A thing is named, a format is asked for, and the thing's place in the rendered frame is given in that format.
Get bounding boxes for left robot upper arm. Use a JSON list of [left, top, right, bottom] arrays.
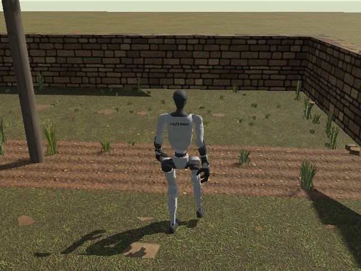
[[155, 113, 169, 144]]

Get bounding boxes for robot left forearm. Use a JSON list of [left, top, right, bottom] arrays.
[[154, 136, 162, 155]]

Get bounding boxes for right robot foot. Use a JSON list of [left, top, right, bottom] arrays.
[[196, 209, 204, 218]]

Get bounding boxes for right robot hand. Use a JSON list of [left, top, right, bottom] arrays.
[[196, 167, 210, 183]]

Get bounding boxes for left robot hand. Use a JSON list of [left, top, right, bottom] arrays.
[[156, 152, 169, 162]]

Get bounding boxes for right robot upper arm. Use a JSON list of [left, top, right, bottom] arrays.
[[192, 114, 204, 147]]

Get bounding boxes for robot left shin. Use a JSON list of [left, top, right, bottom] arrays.
[[168, 186, 177, 226]]

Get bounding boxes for robot right forearm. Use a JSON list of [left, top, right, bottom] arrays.
[[198, 139, 209, 168]]

